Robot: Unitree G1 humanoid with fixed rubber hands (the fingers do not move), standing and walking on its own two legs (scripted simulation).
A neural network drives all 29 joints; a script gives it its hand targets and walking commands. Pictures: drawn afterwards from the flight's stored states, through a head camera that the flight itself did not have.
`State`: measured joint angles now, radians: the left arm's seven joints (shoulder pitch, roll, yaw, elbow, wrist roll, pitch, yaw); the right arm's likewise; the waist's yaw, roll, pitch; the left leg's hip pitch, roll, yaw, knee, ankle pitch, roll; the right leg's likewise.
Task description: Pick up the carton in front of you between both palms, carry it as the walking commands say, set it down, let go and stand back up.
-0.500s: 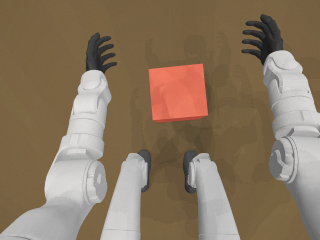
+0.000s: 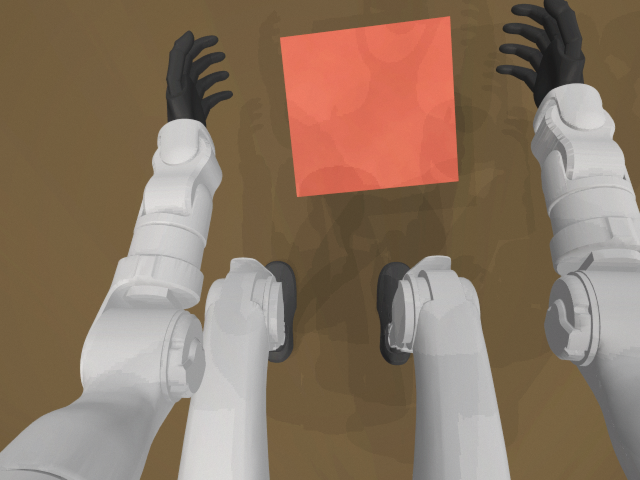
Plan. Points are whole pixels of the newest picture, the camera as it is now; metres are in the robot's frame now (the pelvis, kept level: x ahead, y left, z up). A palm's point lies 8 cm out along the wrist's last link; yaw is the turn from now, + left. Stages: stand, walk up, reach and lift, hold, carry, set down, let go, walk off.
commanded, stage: reach and lift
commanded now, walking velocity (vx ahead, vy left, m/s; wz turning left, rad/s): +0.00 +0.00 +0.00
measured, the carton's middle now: (364, 124) +0.48 -0.06 -0.36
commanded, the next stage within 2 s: none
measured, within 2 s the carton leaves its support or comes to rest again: leaves its support in 1.24 s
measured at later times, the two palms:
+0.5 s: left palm (222, 116) +0.50 +0.15 -0.29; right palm (487, 108) +0.49 -0.23 -0.31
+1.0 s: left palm (253, 116) +0.49 +0.10 -0.28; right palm (474, 103) +0.49 -0.20 -0.29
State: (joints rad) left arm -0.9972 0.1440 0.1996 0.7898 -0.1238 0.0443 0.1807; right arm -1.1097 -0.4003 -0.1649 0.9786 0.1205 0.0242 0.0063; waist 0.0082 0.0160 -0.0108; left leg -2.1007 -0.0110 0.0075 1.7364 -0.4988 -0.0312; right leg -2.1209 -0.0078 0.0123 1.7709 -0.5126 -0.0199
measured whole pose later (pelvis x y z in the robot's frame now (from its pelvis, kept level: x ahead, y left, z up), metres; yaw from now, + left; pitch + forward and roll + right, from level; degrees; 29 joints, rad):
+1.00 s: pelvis -0.03 +0.00 -0.11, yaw +0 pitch +38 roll +3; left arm -1.40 0.17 0.09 1.20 -0.27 -0.06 0.24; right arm -1.45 -0.39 0.08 1.27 0.25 -0.04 -0.07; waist -0.01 0.07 0.29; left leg -2.27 -0.03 0.01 2.10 -0.50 -0.04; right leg -2.29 -0.02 0.02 2.15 -0.52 -0.03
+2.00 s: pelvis +0.00 +0.02 +0.04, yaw -5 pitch +39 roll +1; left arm -0.80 -0.13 0.45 0.58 0.14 0.30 0.14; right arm -0.86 -0.06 -0.35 0.70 -0.16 0.32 0.01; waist -0.02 0.05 -0.20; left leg -1.82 -0.10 -0.05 1.67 -0.53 -0.03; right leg -1.85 0.05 0.06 1.67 -0.50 0.03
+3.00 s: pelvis +0.08 +0.01 +0.28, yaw -7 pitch +0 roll +0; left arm -0.29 -0.16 0.29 0.43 0.24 0.52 0.04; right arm -0.26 0.15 -0.26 0.40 -0.24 0.55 -0.02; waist 0.00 0.01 -0.09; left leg -0.27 -0.04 -0.09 0.55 -0.28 0.00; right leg -0.29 0.03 0.07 0.53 -0.25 0.01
